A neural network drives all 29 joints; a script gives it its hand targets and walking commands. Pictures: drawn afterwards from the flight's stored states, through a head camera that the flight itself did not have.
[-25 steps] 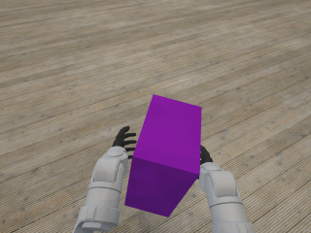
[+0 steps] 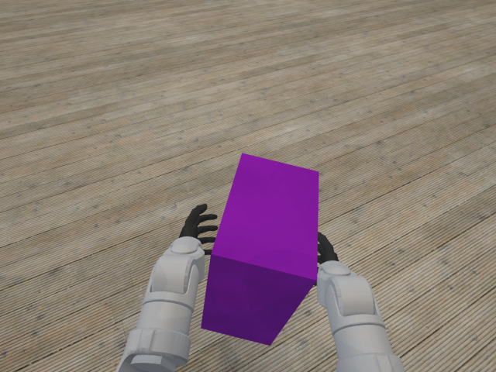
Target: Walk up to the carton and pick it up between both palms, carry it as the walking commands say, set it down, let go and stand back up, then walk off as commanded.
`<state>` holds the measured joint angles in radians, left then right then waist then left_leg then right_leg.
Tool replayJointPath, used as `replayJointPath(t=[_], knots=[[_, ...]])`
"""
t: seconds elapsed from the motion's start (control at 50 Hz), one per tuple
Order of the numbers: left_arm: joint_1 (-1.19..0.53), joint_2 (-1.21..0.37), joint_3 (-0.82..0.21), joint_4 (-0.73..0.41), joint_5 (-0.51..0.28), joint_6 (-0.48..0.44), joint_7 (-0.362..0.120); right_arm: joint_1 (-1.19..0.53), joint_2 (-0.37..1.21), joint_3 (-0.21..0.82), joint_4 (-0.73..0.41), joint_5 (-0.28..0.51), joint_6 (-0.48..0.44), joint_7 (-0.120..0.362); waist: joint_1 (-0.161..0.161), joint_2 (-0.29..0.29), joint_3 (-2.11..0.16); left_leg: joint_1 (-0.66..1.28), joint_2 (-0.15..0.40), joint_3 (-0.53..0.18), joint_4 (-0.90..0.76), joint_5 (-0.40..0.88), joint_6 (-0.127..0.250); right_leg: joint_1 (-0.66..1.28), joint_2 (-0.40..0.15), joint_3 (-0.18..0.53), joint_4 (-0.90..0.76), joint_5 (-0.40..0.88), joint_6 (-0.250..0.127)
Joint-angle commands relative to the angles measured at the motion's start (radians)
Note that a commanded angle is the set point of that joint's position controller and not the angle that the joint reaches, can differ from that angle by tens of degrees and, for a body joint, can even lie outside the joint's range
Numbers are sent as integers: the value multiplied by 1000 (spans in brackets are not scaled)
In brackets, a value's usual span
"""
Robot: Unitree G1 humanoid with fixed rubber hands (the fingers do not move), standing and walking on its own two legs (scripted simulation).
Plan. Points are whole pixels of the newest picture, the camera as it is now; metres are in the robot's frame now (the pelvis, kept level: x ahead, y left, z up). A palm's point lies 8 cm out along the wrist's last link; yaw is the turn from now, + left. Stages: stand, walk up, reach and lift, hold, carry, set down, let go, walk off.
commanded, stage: carry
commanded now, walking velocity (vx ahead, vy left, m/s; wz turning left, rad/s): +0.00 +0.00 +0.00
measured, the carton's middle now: (256, 254) +0.34 +0.01 -0.03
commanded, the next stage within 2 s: none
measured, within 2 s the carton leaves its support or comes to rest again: neither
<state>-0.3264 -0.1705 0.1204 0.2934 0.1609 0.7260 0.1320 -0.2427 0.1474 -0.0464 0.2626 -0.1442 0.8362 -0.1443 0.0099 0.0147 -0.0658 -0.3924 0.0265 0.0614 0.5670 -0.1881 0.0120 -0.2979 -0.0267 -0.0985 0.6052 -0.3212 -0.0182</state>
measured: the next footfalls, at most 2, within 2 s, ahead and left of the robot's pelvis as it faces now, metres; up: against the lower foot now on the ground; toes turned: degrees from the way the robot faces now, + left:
none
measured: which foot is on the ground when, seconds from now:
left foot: down 0.00-1.00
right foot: down 0.00-1.00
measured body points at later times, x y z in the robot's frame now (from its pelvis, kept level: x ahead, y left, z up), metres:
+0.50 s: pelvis +0.00 +0.00 +0.00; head -0.01 +0.00 +0.45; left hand +0.32 +0.12 +0.03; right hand +0.30 -0.11 +0.00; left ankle +0.07 +0.11 -0.73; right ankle +0.00 -0.10 -0.73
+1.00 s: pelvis +0.00 +0.00 +0.00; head -0.02 -0.01 +0.45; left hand +0.32 +0.12 +0.03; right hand +0.29 -0.11 +0.00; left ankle +0.07 +0.11 -0.73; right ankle +0.00 -0.10 -0.73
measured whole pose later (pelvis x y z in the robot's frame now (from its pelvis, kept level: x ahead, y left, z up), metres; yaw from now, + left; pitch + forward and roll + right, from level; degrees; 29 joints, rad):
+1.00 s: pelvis +0.00 +0.00 +0.00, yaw +0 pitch +1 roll +0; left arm -0.32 -0.17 0.13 0.35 0.17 0.66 0.13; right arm -0.24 0.15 -0.05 0.32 -0.16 0.75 -0.14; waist 0.01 0.02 -0.07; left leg -0.40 0.03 0.06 0.58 -0.19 0.01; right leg -0.30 -0.02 -0.10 0.61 -0.32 -0.02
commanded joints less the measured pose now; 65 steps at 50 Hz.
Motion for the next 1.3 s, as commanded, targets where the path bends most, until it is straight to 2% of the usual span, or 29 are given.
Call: replayJointPath(t=[0.0,0.06,0.14,0.16,0.18,0.2,0.24,0.28,0.36,0.5,0.56,0.6,0.62,0.68,0.7,0.74,0.78,0.88,0.9,0.96,1.0,1.06,1.08,1.1,1.14,1.16,1.18,1.22,1.28], knots=[[-316,-965,-438,-42,-206,-14,-182,-698,853,417,-306,230,-159,194,3,-8,-341,170,94,-99,-78,135,25,65,-95,109,-110,101,-13],[-322,-973,-463,-72,-221,-14,-180,-719,857,443,-358,250,-162,192,3,-1,-362,185,95,-95,-65,171,30,73,-102,116,-97,149,-14],[-329,-957,-438,-40,-203,-31,-183,-696,841,414,-298,218,-177,190,2,-18,-372,183,93,-88,-48,183,24,88,-103,117,-98,194,-17],[-326,-965,-457,-67,-217,-27,-182,-704,850,440,-337,238,-173,192,2,-28,-365,177,92,-93,-51,162,26,81,-104,119,-102,179,-16],[-307,-958,-427,-12,-190,-36,-183,-692,845,416,-284,214,-182,194,4,-24,-367,173,90,-91,-55,155,24,85,-103,117,-104,162,-14],[-327,-969,-456,-62,-212,-37,-185,-711,855,439,-334,233,-184,194,3,-21,-367,175,88,-89,-55,138,24,77,-106,122,-111,149,-17],[-317,-964,-434,-15,-191,-43,-187,-700,849,416,-286,213,-189,196,3,-11,-349,169,90,-94,-65,129,22,66,-101,120,-111,119,-16],[-331,-973,-455,-48,-213,-39,-185,-724,855,440,-332,234,-188,194,3,-9,-354,173,90,-95,-63,142,25,71,-101,121,-110,143,-18],[-344,-959,-432,-15,-190,-51,-186,-705,850,409,-268,210,-196,197,2,-6,-343,168,92,-98,-75,104,25,62,-96,116,-112,96,-16],[-328,-959,-438,-11,-190,-65,-187,-704,849,415,-275,209,-213,195,3,2,-353,185,96,-96,-62,171,24,70,-96,118,-95,156,-16],[-335,-972,-472,-64,-222,-48,-185,-698,856,444,-326,234,-197,193,3,5,-359,179,95,-98,-60,177,24,74,-98,118,-90,163,-17],[-314,-948,-431,-13,-185,-57,-182,-670,841,403,-257,200,-205,193,3,6,-376,191,99,-96,-54,198,25,84,-96,114,-78,179,-17],[-319,-963,-474,-78,-216,-48,-182,-695,855,453,-345,240,-195,194,4,0,-375,185,99,-101,-57,198,30,84,-95,117,-79,170,-16],[-319,-954,-434,-6,-185,-55,-186,-665,845,411,-251,199,-199,197,2,-17,-370,188,97,-93,-55,181,26,77,-97,119,-86,171,-17],[-330,-955,-453,-41,-199,-53,-185,-689,850,434,-298,219,-200,197,2,-6,-365,178,96,-99,-59,183,27,78,-95,120,-86,176,-18],[-336,-952,-429,-3,-183,-66,-187,-674,843,407,-237,197,-208,199,1,-11,-365,174,93,-96,-58,162,22,80,-98,122,-91,168,-20],[-334,-963,-446,-24,-191,-67,-188,-696,853,425,-279,213,-210,200,1,-5,-344,171,93,-94,-71,117,23,61,-96,124,-98,125,-17],[-346,-951,-417,14,-174,-86,-190,-720,853,413,-250,201,-231,200,2,-29,-347,158,89,-99,-70,108,21,76,-95,122,-110,120,-16],[-360,-961,-446,-28,-195,-82,-191,-719,863,432,-280,219,-227,201,3,-7,-335,149,88,-99,-72,102,20,72,-97,128,-113,126,-18],[-350,-949,-414,28,-169,-87,-190,-721,853,405,-243,198,-234,199,2,-7,-346,155,86,-95,-71,91,17,72,-98,129,-117,112,-22],[-357,-954,-440,-18,-188,-85,-188,-724,861,424,-273,214,-232,199,3,0,-342,162,87,-97,-74,92,19,66,-98,131,-118,110,-23],[-344,-957,-437,2,-182,-83,-189,-705,866,424,-250,207,-228,201,3,-16,-339,152,92,-101,-73,102,20,76,-100,135,-115,125,-24],[-332,-945,-400,54,-157,-90,-190,-696,846,388,-202,176,-236,198,3,-19,-344,158,92,-99,-65,152,17,78,-102,128,-109,179,-20],[-325,-939,-403,36,-162,-96,-190,-698,838,395,-221,184,-241,198,3,-19,-363,172,99,-98,-53,219,15,86,-105,126,-85,237,-16],[-362,-980,-522,-178,-269,-55,-186,-719,876,516,-420,285,-199,191,3,-12,-386,193,113,-93,-23,313,7,92,-115,130,-59,329,-8],[-387,-1034,-639,-361,-367,2,-181,-747,923,631,-608,384,-143,187,3,-2,-394,194,120,-95,-18,333,0,96,-122,131,-47,342,-5],[-390,-1074,-707,-474,-434,71,-177,-738,960,696,-712,445,-72,180,3,-9,-397,196,126,-89,-9,347,-10,99,-127,124,-36,371,-2],[-344,-1080,-724,-496,-467,195,-168,-688,959,680,-723,459,52,164,2,-13,-410,197,131,-78,7,371,-16,97,-137,117,-5,417,3],[-222,-1032,-704,-424,-449,324,-170,-616,919,657,-672,447,181,169,5,-30,-436,188,136,-71,43,406,0,83,-154,129,36,495,2]])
